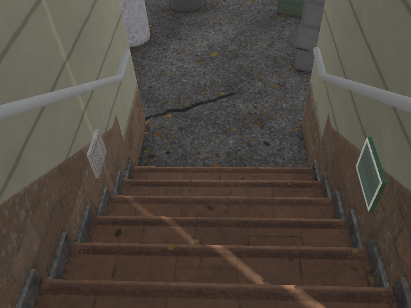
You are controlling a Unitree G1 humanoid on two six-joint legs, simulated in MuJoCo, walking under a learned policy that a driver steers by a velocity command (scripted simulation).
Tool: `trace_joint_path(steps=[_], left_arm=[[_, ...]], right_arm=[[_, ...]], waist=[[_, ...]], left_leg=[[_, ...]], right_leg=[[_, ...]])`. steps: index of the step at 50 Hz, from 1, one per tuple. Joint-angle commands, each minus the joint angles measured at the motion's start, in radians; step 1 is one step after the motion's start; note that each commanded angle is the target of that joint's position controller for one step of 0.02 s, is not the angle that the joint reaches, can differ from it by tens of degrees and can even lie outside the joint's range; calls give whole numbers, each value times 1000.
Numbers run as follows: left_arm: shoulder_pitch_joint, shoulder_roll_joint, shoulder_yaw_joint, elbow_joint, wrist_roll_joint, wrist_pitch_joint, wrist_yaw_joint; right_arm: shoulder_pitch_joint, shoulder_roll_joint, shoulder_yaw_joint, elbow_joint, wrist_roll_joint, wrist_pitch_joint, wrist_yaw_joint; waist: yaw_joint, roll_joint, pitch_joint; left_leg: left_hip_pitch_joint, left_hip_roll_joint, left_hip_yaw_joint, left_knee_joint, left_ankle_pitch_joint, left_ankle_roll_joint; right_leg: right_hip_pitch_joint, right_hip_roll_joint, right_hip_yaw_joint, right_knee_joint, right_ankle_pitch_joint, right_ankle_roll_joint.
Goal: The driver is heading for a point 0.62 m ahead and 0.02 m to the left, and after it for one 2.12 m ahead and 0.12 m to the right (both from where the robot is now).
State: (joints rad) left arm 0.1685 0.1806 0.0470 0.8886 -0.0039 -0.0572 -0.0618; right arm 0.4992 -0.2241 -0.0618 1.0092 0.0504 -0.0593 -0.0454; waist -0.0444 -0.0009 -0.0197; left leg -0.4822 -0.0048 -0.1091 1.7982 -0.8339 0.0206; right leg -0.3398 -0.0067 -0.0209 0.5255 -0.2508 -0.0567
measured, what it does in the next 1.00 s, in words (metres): goes down: left foot 0.18 m lower, then right foot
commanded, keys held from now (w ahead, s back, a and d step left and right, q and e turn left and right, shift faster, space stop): w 0.42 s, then no key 0.58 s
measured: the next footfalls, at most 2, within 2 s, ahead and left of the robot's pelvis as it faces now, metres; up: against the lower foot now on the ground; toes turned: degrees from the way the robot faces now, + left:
left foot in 0.54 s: +0.39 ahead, +0.14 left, -0.18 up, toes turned +0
right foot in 0.88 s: +0.37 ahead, -0.13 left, -0.18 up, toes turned +2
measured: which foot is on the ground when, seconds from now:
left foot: up 0.00-0.52, down 0.54-1.00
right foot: down 0.00-0.54, up 0.56-0.86, down 0.88-1.00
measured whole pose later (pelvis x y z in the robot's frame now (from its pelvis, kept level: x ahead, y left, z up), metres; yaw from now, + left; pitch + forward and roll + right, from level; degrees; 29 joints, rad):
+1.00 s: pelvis +0.32 +0.03 -0.19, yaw +0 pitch +0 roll +1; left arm 0.33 0.15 0.02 0.94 -0.01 0.07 0.03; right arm 0.29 -0.16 -0.01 0.98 0.02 0.02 -0.03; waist 0.00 -0.02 -0.04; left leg -0.34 -0.03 0.03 0.65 -0.30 0.02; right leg -0.32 -0.07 0.08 0.68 -0.36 0.07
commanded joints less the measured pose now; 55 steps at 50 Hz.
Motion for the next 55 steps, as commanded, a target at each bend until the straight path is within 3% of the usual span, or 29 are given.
trace_joint_path(steps=[1,2,3,4,5,6,8,9,12,17,23,25,26,27,28,29,30,32,34,37,39,42,44,45,46,48,49,51,55], left_arm=[[468,287,68,137,-42,29,-3],[356,174,30,117,-26,29,2],[260,128,12,112,-12,7,5],[150,11,-30,81,6,-19,7],[123,-3,-38,75,19,-33,11],[121,46,-33,69,30,-42,37],[239,113,-15,127,37,-36,75],[281,139,-8,137,53,-32,80],[401,72,-17,166,0,-38,91],[337,96,-23,137,-12,-25,124],[406,87,-5,112,-16,47,139],[376,97,-2,112,-11,53,137],[328,97,-5,126,-9,50,129],[359,72,-7,150,-9,34,104],[484,-9,-16,166,-34,16,87],[521,56,-24,115,-64,4,86],[446,72,-28,78,-62,11,88],[248,26,-50,-13,-58,61,123],[204,66,-27,-22,-40,102,152],[270,40,-11,-2,-9,103,156],[276,-15,-27,-1,11,115,135],[356,-24,-26,65,2,125,93],[332,-41,-33,59,28,130,90],[230,-12,-35,-4,15,117,98],[219,57,-18,12,9,117,100],[246,53,-19,23,-6,122,93],[219,75,-13,36,-15,121,94],[212,19,-29,36,-11,106,97],[250,39,-23,56,-9,96,104]], right_arm=[[60,-62,-1,-119,45,-35,6],[-78,-84,-3,-143,45,-9,-21],[-135,-69,0,-163,31,9,-25],[-87,-77,-10,-133,3,15,-19],[-55,-74,-18,-111,-24,11,-12],[-63,-68,-24,-117,-39,10,-10],[-124,-13,-12,-146,-69,16,-6],[-77,-14,-12,-129,-52,19,8],[-270,-74,-25,-211,-43,18,29],[-336,-8,-5,-231,-73,6,72],[-495,-6,20,-323,-29,-1,117],[-349,-43,3,-267,-31,-11,112],[-115,-70,-18,-175,-24,-8,105],[51,-105,-34,-100,-53,4,99],[160,-124,-10,-60,-77,9,107],[135,-122,-1,-63,-62,23,102],[66,-79,17,-73,-47,38,94],[-117,-71,36,-93,-47,50,79],[-176,-79,45,-114,-93,39,66],[-167,-16,69,-93,-91,16,46],[-172,9,76,-75,-74,35,27],[-261,-33,72,-96,-85,36,32],[-286,11,78,-97,-49,36,33],[-186,26,79,-73,-20,40,34],[-81,18,67,-52,-24,50,27],[-79,-17,40,-37,-17,79,7],[-86,17,43,-60,-18,93,10],[-124,3,32,-48,-38,116,12],[-142,0,32,-35,-42,115,15]], waist=[[93,-295,-183],[72,-98,-62],[28,-92,47],[-40,25,97],[-56,-22,89],[-62,-38,113],[-27,-123,72],[-40,-104,13],[42,-65,71],[56,-56,102],[180,-49,161],[120,-57,98],[5,-56,33],[-45,51,-51],[-40,288,-169],[-18,345,-329],[-17,280,-355],[47,46,-196],[72,-43,-15],[120,48,33],[138,114,-64],[173,179,-94],[160,136,33],[101,70,91],[36,-49,92],[27,-68,90],[-13,-192,118],[11,-81,132],[24,-33,94]], left_leg=[[-697,-4,-41,296,228,30],[-740,46,3,254,356,41],[-701,81,-21,186,415,45],[-615,129,-79,-57,615,63],[-540,140,-63,-159,664,62],[-404,132,-46,-422,785,30],[-361,136,-14,-540,842,-20],[-356,130,-15,-500,889,-20],[-585,139,-95,-798,1072,27],[-118,55,38,-1079,1464,22],[-235,84,27,-1381,1178,-11],[-5,98,64,-1494,1207,17],[237,119,85,-1549,1311,47],[507,121,116,-1492,1479,68],[896,290,-20,-1143,2047,175],[1000,386,-148,-1053,2030,267],[927,403,-179,-1115,1774,294],[540,418,-329,-1373,1004,326],[172,381,-331,-1421,829,299],[25,249,-131,-1354,1057,245],[50,143,28,-1342,1115,168],[-166,179,2,-1381,909,190],[-191,155,-5,-1368,803,167],[-56,107,-6,-1389,767,108],[12,60,-8,-1340,641,68],[63,17,25,-1287,521,60],[139,-8,78,-1338,477,48],[229,10,70,-1363,496,31],[253,19,75,-1399,576,28]], right_leg=[[588,-447,579,-52,178,-275],[420,-424,653,-202,-148,-251],[229,-419,699,-188,-107,-247],[47,-312,528,-83,-30,-155],[-39,-261,437,-57,84,-118],[-172,-186,294,-112,156,-100],[-127,-194,318,-111,356,-168],[-66,-217,351,-73,372,-194],[163,-211,368,-9,159,-153],[-196,-94,194,95,-97,-127],[96,-110,290,383,23,-160],[88,-108,262,559,194,-139],[0,-89,244,744,177,-117],[-152,35,143,1022,-20,-58],[-489,186,138,1487,-757,31],[-603,117,228,1619,-776,97],[-626,56,244,1552,-727,126],[-573,-41,140,1348,-502,131],[-468,-47,201,1186,-235,107],[-379,-31,233,863,7,105],[-134,-51,120,411,87,111],[243,-23,48,499,255,122],[203,-42,65,351,141,84],[101,-52,83,35,140,54],[88,-84,125,51,226,48],[55,-78,117,-33,151,38],[-69,-77,152,-93,-58,8],[-112,-62,130,-139,-187,27],[0,-47,108,-128,-19,45]])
